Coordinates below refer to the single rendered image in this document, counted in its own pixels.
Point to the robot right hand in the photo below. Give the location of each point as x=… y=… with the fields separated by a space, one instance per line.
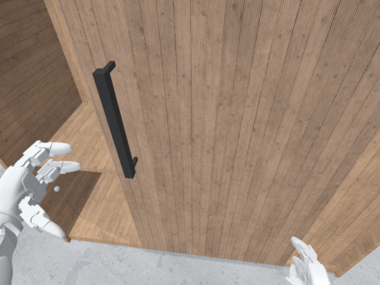
x=312 y=272

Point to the wardrobe door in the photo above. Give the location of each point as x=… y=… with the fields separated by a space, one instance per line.
x=352 y=214
x=246 y=115

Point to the handle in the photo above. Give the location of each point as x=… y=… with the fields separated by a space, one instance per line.
x=109 y=102

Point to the robot left forearm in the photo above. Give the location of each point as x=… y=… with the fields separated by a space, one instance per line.
x=10 y=229

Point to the robot left hand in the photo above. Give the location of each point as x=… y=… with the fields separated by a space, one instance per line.
x=18 y=182

